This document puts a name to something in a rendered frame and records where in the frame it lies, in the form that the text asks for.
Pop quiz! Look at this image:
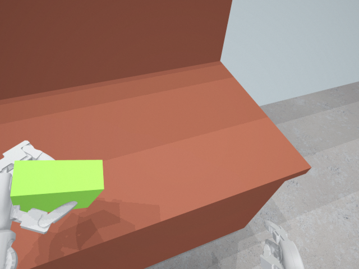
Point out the table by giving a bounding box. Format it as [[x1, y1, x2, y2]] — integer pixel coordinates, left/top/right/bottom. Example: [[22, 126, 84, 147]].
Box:
[[0, 0, 311, 269]]

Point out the right robot hand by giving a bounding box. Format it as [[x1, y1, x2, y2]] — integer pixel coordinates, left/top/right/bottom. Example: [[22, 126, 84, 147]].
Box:
[[260, 220, 305, 269]]

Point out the left robot forearm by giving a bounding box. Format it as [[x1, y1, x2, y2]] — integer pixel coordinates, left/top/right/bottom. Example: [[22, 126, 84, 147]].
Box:
[[0, 230, 18, 269]]

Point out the left robot hand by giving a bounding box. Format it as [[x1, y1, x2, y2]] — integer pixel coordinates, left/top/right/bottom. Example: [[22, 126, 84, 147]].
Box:
[[0, 141, 77, 234]]

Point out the sponge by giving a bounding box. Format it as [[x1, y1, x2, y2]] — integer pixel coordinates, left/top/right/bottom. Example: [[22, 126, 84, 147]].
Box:
[[10, 160, 104, 212]]

